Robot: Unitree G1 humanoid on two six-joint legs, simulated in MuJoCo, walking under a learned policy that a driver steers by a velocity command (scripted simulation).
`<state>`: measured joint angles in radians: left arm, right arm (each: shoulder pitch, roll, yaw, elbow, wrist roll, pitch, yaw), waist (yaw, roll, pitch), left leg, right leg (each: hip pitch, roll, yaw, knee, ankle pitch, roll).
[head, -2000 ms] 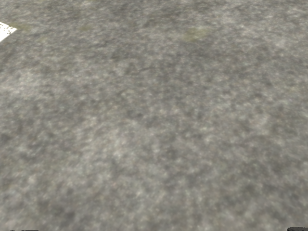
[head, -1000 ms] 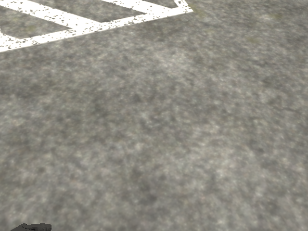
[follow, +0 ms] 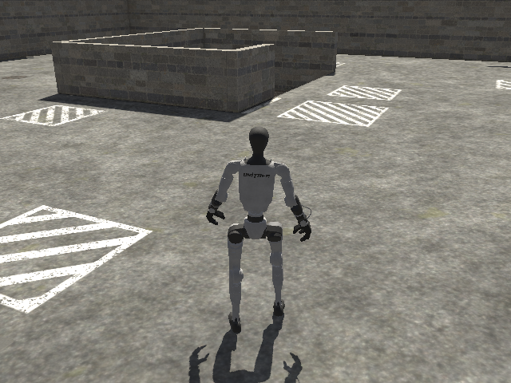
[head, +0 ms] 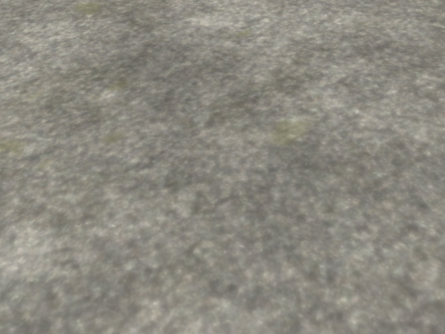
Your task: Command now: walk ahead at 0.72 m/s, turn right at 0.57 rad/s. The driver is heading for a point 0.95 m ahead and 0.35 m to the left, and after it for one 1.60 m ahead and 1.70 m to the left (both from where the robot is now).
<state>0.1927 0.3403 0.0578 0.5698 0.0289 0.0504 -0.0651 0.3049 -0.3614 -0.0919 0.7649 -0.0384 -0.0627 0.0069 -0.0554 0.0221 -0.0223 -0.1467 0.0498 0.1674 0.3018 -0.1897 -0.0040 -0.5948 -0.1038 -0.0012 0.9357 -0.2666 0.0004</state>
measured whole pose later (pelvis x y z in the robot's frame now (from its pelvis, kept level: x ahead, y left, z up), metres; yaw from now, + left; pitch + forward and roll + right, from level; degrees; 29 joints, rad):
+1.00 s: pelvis +0.75 +0.09 -0.04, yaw +41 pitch +2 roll -1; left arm 0.00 0.28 -0.03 0.56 0.05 -0.08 0.01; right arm 0.44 -0.37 -0.09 0.86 0.00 -0.06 0.01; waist -0.11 0.01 0.05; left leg 0.03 -0.18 -0.28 0.76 -0.50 0.15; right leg -0.54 -0.02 0.05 0.57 -0.08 0.02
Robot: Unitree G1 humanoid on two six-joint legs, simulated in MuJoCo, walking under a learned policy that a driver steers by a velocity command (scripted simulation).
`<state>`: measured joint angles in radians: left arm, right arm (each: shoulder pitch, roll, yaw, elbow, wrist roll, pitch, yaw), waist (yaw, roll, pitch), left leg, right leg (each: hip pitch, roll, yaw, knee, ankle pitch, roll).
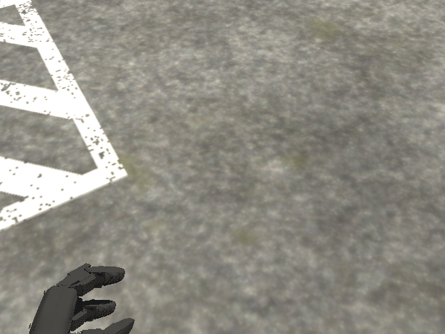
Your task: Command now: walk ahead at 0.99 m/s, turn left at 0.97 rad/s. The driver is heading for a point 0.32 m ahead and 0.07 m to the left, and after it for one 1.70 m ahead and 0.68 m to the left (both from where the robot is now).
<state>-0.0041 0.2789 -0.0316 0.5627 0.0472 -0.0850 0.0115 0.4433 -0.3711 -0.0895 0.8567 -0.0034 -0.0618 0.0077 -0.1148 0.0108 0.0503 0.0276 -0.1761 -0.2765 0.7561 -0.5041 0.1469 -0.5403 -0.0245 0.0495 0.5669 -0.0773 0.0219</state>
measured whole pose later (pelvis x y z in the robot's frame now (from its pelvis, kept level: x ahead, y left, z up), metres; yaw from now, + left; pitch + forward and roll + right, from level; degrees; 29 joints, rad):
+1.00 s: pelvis +0.53 +0.01 +0.03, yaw +38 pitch +0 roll +0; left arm 0.16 0.22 0.01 0.65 0.02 -0.03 0.01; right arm 0.16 -0.26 -0.04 0.71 0.00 0.05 -0.02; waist 0.00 0.00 0.03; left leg -0.29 -0.05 -0.12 0.65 -0.40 -0.05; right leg -0.32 0.01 0.02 0.54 -0.22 0.00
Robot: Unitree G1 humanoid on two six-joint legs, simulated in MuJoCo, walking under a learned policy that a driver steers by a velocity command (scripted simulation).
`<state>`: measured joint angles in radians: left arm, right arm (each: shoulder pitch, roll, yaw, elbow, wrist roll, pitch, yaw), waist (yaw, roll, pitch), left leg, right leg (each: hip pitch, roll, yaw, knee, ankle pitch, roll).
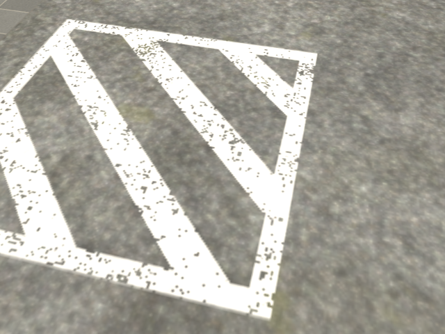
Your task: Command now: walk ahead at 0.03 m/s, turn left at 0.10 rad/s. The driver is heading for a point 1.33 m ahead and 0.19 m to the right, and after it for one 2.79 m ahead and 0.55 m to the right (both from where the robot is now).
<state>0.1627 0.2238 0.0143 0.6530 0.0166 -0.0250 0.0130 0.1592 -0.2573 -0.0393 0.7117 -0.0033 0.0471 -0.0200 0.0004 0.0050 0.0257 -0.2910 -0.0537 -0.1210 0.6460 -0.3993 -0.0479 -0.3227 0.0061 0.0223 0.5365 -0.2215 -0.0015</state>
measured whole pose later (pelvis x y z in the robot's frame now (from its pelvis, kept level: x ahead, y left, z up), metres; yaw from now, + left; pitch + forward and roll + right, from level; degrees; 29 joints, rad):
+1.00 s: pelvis +0.10 -0.03 +0.00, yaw +0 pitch +2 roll +0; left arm 0.41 0.25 0.06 0.85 0.04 -0.09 -0.01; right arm 0.27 -0.25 -0.07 0.91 -0.04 -0.06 0.03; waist 0.03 0.02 -0.03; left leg -0.40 0.01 -0.03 1.03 -0.33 0.09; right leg -0.15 0.04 -0.02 0.46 -0.35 -0.06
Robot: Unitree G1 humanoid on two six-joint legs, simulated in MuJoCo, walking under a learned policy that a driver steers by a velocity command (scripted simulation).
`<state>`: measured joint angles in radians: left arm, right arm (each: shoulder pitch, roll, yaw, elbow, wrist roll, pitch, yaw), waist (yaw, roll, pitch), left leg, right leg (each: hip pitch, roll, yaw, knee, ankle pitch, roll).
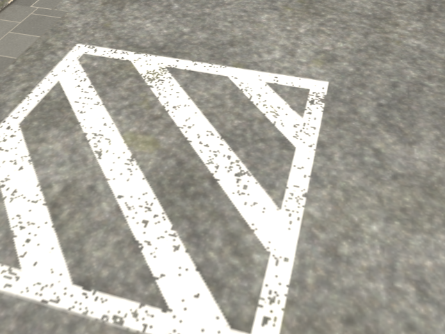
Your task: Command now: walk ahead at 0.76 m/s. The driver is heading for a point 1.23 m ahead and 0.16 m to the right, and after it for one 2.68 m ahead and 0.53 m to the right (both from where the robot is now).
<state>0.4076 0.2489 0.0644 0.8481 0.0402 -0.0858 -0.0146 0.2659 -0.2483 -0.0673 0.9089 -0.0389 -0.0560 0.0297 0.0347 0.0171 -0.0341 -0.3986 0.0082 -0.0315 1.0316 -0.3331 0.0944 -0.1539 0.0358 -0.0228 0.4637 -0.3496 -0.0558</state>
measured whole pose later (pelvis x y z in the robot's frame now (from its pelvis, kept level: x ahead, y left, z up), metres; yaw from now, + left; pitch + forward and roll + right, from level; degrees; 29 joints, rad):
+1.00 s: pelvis +0.85 +0.04 +0.00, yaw -7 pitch +0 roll -2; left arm 0.49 0.28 0.07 1.00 0.01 -0.07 -0.01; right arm 0.10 -0.25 -0.01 0.75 -0.06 -0.09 0.03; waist 0.05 0.01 0.02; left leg -0.63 0.12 -0.06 1.07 -0.24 0.01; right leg -0.12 0.15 0.02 0.36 -0.24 -0.13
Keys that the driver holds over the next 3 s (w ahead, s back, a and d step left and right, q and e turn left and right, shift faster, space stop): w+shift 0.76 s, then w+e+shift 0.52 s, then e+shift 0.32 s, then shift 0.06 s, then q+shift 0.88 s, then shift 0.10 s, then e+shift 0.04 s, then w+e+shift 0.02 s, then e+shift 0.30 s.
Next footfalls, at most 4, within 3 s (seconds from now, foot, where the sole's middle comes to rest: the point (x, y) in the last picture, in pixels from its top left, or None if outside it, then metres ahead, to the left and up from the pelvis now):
0.30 left None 0.39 0.12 -0.77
0.78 right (248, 242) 0.85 -0.01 -0.77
1.20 left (206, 151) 1.28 0.16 -0.77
1.58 right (281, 118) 1.50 -0.17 -0.77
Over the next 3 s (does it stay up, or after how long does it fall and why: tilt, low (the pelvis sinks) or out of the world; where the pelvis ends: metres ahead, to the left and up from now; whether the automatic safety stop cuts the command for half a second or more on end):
stays up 1.60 -0.05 0.00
